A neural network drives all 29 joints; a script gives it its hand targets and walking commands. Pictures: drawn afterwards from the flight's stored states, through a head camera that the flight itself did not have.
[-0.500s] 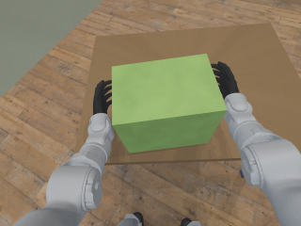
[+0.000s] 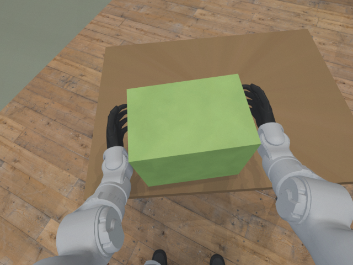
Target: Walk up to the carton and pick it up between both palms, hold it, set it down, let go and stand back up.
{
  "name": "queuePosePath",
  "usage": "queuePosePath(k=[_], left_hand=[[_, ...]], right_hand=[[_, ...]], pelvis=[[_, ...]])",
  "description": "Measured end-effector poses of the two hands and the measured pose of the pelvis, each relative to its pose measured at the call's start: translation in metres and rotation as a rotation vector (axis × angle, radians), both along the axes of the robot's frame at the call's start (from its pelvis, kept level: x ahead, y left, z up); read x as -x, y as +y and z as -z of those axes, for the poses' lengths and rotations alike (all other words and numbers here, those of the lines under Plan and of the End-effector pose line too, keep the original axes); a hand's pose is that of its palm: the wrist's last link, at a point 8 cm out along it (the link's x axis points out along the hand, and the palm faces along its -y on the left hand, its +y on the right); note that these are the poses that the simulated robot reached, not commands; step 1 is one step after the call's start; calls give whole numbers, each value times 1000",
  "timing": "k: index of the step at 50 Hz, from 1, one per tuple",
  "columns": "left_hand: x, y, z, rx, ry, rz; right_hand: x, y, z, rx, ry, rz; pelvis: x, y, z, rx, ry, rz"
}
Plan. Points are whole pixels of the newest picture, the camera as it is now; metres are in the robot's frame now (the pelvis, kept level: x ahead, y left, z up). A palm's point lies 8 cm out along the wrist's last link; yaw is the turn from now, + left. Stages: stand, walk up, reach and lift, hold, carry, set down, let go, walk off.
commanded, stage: reach and lift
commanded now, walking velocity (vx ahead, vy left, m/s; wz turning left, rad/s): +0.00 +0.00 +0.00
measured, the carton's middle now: (188, 136) +0.43 +0.01 -0.05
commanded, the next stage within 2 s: none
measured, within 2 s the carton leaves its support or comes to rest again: leaves its support in 0.78 s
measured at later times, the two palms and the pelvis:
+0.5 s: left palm (117, 141) +0.40 +0.19 -0.01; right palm (262, 117) +0.45 -0.16 +0.01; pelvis +0.02 +0.00 +0.00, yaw +1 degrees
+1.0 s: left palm (112, 138) +0.40 +0.20 -0.01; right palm (261, 137) +0.40 -0.15 +0.02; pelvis -0.02 +0.02 +0.00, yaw +1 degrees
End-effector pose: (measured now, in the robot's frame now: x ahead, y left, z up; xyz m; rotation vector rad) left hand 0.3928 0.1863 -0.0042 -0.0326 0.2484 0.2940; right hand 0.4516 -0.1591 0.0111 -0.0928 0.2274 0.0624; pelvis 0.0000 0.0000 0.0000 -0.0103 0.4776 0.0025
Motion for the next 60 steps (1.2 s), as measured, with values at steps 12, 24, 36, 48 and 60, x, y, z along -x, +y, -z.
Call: queuePosePath(k=[12,24,36,48,60], left_hand=[[-4,0,5,2,-7,2],[-3,0,6,7,-26,1],[0,-1,7,38,-78,43],[-8,11,10,62,-50,162],[-21,41,-33,-15,-94,231]], right_hand=[[-4,0,4,7,6,1],[-2,0,3,42,-27,-5],[17,-2,-3,95,-95,38],[51,8,-8,119,-70,159],[59,38,-40,57,-113,228]], pelvis=[[-14,1,-4,5,7,-3],[-16,-1,-4,9,8,-15],[-7,1,-3,11,21,-27],[13,17,-1,18,7,-31],[19,35,-2,35,-24,-55]])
